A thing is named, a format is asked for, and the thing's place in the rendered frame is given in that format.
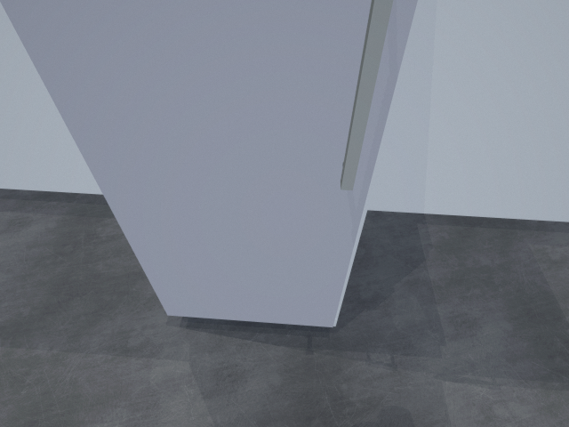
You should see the fridge door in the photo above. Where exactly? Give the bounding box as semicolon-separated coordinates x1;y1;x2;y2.
0;0;418;327

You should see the handle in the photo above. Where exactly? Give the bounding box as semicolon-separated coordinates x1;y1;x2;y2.
341;0;393;190

